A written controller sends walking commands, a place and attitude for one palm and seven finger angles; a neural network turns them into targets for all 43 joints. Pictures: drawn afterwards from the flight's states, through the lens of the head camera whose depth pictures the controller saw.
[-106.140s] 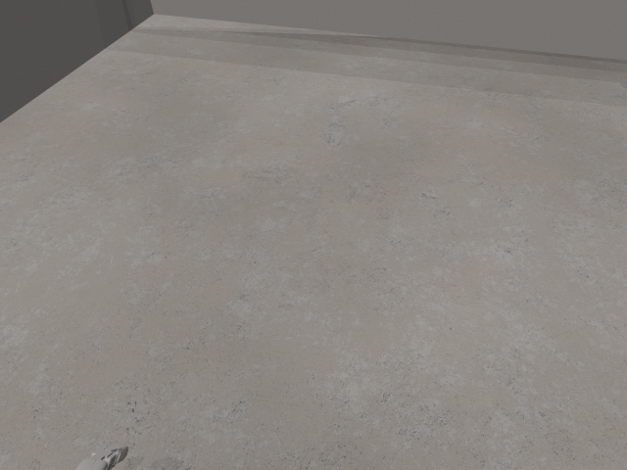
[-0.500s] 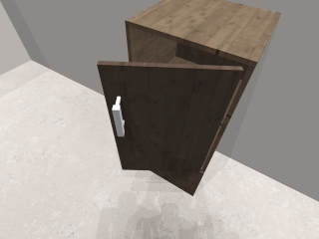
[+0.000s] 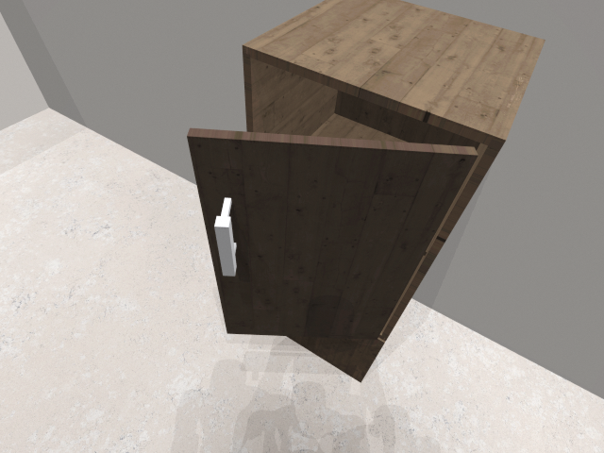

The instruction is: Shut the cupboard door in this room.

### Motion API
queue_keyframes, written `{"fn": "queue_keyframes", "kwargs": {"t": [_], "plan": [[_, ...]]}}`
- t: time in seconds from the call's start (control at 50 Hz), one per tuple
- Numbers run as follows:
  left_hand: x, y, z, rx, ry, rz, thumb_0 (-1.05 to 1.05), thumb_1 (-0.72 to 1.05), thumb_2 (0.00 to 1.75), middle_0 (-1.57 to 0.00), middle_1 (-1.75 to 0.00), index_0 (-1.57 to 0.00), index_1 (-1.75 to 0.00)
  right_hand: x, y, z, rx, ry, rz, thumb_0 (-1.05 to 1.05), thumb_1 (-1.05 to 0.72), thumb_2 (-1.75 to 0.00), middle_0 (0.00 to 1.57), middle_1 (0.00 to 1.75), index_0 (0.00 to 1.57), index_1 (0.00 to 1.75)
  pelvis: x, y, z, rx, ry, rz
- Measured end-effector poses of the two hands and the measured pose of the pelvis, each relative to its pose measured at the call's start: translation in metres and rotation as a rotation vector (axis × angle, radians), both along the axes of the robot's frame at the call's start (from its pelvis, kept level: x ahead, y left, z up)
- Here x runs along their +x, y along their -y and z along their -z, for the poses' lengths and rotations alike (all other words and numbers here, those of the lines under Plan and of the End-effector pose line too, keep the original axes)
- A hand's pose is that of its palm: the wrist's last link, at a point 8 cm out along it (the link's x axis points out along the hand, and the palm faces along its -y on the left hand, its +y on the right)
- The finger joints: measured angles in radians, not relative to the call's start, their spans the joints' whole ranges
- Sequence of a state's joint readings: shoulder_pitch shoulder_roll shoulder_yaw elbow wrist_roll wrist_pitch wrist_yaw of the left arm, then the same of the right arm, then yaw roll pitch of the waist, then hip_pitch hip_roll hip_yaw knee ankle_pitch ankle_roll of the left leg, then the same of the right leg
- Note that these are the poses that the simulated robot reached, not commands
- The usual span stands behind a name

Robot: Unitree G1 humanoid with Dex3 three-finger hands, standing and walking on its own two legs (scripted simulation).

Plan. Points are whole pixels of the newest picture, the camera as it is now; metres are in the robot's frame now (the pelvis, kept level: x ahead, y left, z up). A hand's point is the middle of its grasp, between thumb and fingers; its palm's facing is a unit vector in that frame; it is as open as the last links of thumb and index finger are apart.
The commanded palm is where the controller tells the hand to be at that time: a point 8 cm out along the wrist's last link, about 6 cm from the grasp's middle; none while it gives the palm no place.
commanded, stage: raise the hand and make a fist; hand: left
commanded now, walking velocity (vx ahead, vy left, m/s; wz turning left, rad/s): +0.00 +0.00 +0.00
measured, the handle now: (228, 238) +0.41 +0.15 +0.02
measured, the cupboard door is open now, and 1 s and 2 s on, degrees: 31 31 31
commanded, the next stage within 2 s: none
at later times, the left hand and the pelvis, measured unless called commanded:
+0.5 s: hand (189, 440) +0.15 +0.16 -0.08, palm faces +0.07 -1.00 +0.06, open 6.2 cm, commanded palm +0.11 +0.21 -0.05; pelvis -0.01 -0.02 -0.08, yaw +5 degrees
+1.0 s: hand (153, 396) +0.18 +0.20 -0.01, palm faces +0.23 -0.97 -0.07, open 3.9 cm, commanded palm +0.15 +0.22 -0.02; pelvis +0.02 -0.04 -0.07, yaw +7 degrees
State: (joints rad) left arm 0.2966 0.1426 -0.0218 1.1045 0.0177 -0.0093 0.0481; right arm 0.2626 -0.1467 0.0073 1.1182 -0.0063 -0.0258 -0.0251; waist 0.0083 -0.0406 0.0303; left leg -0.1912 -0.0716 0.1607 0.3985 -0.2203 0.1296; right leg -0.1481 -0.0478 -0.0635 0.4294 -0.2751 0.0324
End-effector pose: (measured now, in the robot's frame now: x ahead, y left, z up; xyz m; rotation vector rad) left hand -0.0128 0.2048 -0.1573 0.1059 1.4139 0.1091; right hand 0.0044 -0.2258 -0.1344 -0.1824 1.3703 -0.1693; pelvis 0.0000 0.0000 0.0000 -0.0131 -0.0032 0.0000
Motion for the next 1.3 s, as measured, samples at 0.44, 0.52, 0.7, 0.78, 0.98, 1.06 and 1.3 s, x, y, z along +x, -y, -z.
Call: {"fn": "queue_keyframes", "kwargs": {"t": [0.44, 0.52, 0.7, 0.78, 0.98, 1.06, 1.3], "plan": [[0.179, 0.01, -0.126, -0.169, 1.38, 0.064, 0.0, 0.92, 0.89, -0.34, -0.46, -0.34, -0.45, 0.158, 0.035, -0.032, -0.055, 0.763, -0.226, 0.01, -0.91, -0.9, 0.21, 0.3, 0.2, 0.3, -0.012, 0.012, 0.059, 0.014, -0.109, -0.092], [0.125, -0.011, -0.073, -0.078, 1.222, -0.041, 0.01, 0.91, 0.89, -0.42, -0.53, -0.42, -0.53, 0.203, 0.033, -0.039, -0.079, 0.849, -0.325, 0.01, -0.91, -0.9, 0.2, 0.3, 0.19, 0.3, -0.014, 0.022, 0.082, 0.004, -0.16, -0.098], [0.114, -0.02, -0.143, 0.103, 1.557, -0.033, 0.02, 0.91, 0.9, -0.57, -0.71, -0.57, -0.71, 0.255, -0.019, -0.008, 0.055, 0.9, -0.501, 0.01, -0.91, -0.9, 0.2, 0.3, 0.19, 0.3, -0.011, 0.029, 0.1, -0.075, -0.214, -0.168], [0.165, 0.008, -0.137, -0.066, 1.495, 0.161, 0.02, 0.91, 0.9, -0.64, -0.79, -0.65, -0.79, 0.241, -0.031, 0.009, 0.132, 0.85, -0.419, 0.01, -0.91, -0.9, 0.21, 0.3, 0.2, 0.3, -0.009, 0.034, 0.098, -0.065, -0.243, -0.149], [0.165, -0.035, -0.148, 0.078, 1.29, -0.049, 0.02, 0.91, 0.89, -0.83, -0.99, -0.83, -0.98, 0.192, 0.011, 0.009, 0.058, 0.64, -0.239, 0.01, -0.9, -0.9, 0.21, 0.3, 0.2, 0.3, 0.022, 0.037, 0.071, -0.038, -0.234, -0.121], [0.165, -0.035, -0.156, 0.089, 1.394, 0.004, 0.02, 0.91, 0.9, -0.9, -1.07, -0.9, -1.06, 0.194, 0.03, 0.014, 0.003, 0.627, -0.281, 0.01, -0.91, -0.9, 0.21, 0.3, 0.2, 0.3, 0.021, 0.034, 0.075, -0.051, -0.247, -0.138], [0.189, -0.032, -0.169, 0.023, 1.417, 0.05, 0.02, 0.9, 0.89, -1.12, -1.31, -1.13, -1.3, 0.219, 0.019, -0.019, -0.014, 0.758, -0.255, 0.01, -0.91, -0.9, 0.2, 0.3, 0.19, 0.3, 0.024, 0.028, 0.065, -0.045, -0.212, -0.123]]}}
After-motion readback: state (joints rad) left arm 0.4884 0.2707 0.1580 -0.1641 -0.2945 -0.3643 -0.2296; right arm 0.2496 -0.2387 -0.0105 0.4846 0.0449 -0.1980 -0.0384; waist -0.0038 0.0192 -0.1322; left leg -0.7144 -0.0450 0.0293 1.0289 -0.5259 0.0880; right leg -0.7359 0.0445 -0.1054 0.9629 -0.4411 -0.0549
